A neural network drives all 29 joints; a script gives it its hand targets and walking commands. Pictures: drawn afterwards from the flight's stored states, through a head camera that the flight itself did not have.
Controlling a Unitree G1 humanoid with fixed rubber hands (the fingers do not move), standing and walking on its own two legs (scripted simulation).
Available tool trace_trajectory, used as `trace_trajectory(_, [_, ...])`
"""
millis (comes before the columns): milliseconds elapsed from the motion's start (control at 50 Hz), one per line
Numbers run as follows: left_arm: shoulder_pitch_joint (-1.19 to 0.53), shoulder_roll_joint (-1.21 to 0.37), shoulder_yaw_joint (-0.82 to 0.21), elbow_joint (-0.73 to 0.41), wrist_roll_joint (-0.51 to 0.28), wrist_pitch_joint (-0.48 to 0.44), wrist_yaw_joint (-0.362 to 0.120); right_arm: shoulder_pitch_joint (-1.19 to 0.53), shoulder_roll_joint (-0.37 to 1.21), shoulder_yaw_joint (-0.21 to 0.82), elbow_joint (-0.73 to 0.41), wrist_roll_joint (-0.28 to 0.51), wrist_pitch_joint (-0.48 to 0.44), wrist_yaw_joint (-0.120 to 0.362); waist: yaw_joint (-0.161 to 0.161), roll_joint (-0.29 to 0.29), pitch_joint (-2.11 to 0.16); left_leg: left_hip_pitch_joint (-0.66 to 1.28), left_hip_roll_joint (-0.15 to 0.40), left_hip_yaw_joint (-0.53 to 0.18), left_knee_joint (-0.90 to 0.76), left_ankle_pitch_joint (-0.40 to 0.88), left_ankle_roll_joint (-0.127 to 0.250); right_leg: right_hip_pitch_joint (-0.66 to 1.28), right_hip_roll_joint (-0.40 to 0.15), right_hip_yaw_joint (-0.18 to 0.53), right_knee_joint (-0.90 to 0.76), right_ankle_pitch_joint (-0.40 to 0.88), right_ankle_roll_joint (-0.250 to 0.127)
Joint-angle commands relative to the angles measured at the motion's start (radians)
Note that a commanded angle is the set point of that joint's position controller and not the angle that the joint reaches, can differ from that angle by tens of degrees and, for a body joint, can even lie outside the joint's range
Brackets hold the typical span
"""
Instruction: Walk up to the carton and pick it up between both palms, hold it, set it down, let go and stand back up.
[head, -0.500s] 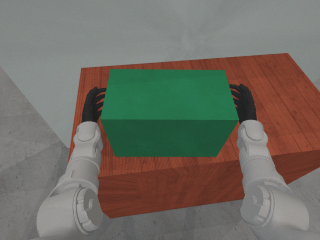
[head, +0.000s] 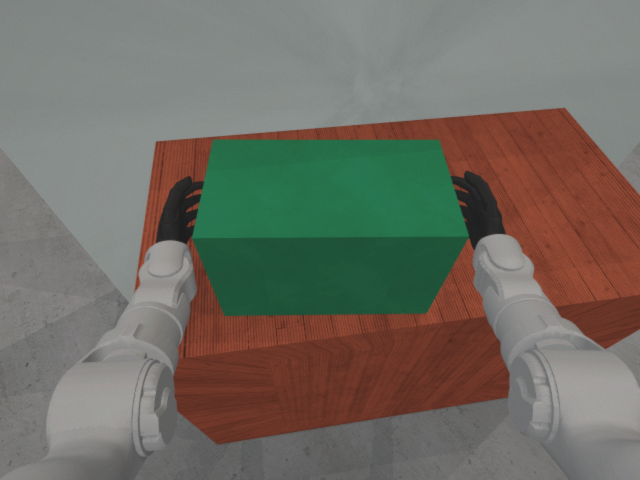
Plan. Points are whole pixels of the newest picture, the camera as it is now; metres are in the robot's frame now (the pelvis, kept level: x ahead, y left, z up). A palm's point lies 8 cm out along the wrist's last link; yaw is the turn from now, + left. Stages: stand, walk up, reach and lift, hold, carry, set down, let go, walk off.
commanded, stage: set down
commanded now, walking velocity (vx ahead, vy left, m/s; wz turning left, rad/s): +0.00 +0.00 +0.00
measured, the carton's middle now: (326, 232) +0.47 -0.01 +0.01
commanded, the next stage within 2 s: none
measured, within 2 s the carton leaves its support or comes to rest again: neither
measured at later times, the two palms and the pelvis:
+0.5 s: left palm (124, 240) +0.41 +0.25 +0.07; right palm (532, 214) +0.43 -0.26 +0.09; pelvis -0.05 -0.02 -0.04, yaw +2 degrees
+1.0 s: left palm (91, 184) +0.43 +0.26 +0.15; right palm (548, 164) +0.45 -0.25 +0.15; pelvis -0.03 +0.00 -0.02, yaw +2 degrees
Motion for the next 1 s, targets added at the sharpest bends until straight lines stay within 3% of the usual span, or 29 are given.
trace_trajectory(0, [-0.475,0.15,-0.219,0.073,-0.243,-0.111,-0.007,-0.45,-0.158,0.281,0.009,0.28,-0.064,-0.017,0.029,-0.006,-0.697,-0.058,-0.007,-0.02,0.122,0.406,-0.046,0.349,-0.008,0.044,0.184,0.494,0.029])
trace_trajectory(120, [-0.553,0.265,-0.271,0.207,-0.313,-0.151,-0.039,-0.521,-0.317,0.343,0.137,0.402,-0.093,-0.016,0.021,-0.015,-0.688,-0.048,-0.01,-0.014,0.191,0.4,-0.071,0.198,0.019,-0.002,0.229,0.403,0.051])
trace_trajectory(200, [-0.62,0.28,-0.346,0.238,-0.381,-0.142,-0.049,-0.568,-0.361,0.37,0.197,0.45,-0.078,0.008,0.007,-0.015,-0.669,-0.049,-0.003,-0.018,0.193,0.293,-0.069,0.065,0.026,-0.03,0.224,0.238,0.054])
trace_trajectory(260, [-0.675,0.284,-0.423,0.214,-0.455,-0.136,-0.056,-0.607,-0.371,0.389,0.162,0.474,-0.054,0.03,-0.002,-0.009,-0.689,-0.095,0.002,-0.022,0.189,0.179,-0.057,0.013,0.017,-0.035,0.231,0.121,0.05])
trace_trajectory(380, [-0.78,0.317,-0.546,0.153,-0.57,-0.122,-0.069,-0.68,-0.381,0.396,0.08,0.504,-0.003,0.069,-0.022,0.01,-0.776,-0.246,-0.012,-0.025,0.204,0.02,-0.025,0.008,-0.005,-0.017,0.28,0.023,0.042])
trace_trajectory(480, [-0.765,0.374,-0.519,0.162,-0.535,-0.078,-0.082,-0.67,-0.409,0.411,0.093,0.523,0.029,0.074,0.003,0.004,-0.79,-0.338,-0.039,-0.007,0.227,0.037,-0.007,0.114,-0.019,0.018,0.304,0.08,0.05])
trace_trajectory(560, [-0.723,0.426,-0.454,0.175,-0.49,-0.051,-0.094,-0.659,-0.406,0.442,0.104,0.552,0.04,0.056,0.026,-0.058,-0.767,-0.465,-0.059,0.005,0.211,0.03,0.012,0.291,-0.033,0.06,0.31,0.161,0.071])
trace_trajectory(600, [-0.718,0.448,-0.424,0.161,-0.478,-0.044,-0.096,-0.658,-0.412,0.441,0.071,0.56,0.041,0.039,0.023,-0.087,-0.784,-0.515,-0.067,0.005,0.197,0.036,0.015,0.393,-0.041,0.079,0.315,0.229,0.08])
trace_trajectory(700, [-0.72,0.455,-0.397,0.052,-0.489,-0.022,-0.094,-0.678,-0.432,0.433,-0.052,0.575,0.038,0.01,0.019,-0.091,-0.871,-0.432,-0.068,0.0,0.184,0.142,0.004,0.45,-0.024,0.059,0.317,0.376,0.088])
trace_trajectory(760, [-0.704,0.438,-0.411,-0.011,-0.506,0.016,-0.092,-0.664,-0.472,0.424,-0.082,0.578,0.053,0.01,-0.009,-0.075,-0.887,-0.292,-0.055,-0.014,0.185,0.251,-0.017,0.399,0.001,0.023,0.304,0.455,0.079])
trace_trajectory(860, [-0.704,0.404,-0.425,-0.154,-0.504,0.124,-0.083,-0.637,-0.547,0.399,-0.062,0.6,0.108,0.036,-0.038,0.017,-0.852,0.036,-0.025,-0.044,0.206,0.435,-0.058,0.194,0.043,-0.032,0.236,0.432,0.044])
trace_trajectory(920, [-0.679,0.388,-0.398,-0.211,-0.457,0.219,-0.08,-0.612,-0.587,0.405,-0.005,0.626,0.156,0.058,-0.02,0.069,-0.75,0.21,-0.006,-0.053,0.206,0.526,-0.074,0.093,0.059,-0.042,0.175,0.389,0.023])
trace_trajectory(980, [-0.656,0.372,-0.376,-0.222,-0.421,0.299,-0.082,-0.617,-0.591,0.414,0.033,0.633,0.205,0.071,-0.009,0.06,-0.619,0.234,-0.002,-0.065,0.161,0.486,-0.062,0.103,0.059,-0.034,0.131,0.328,0.018])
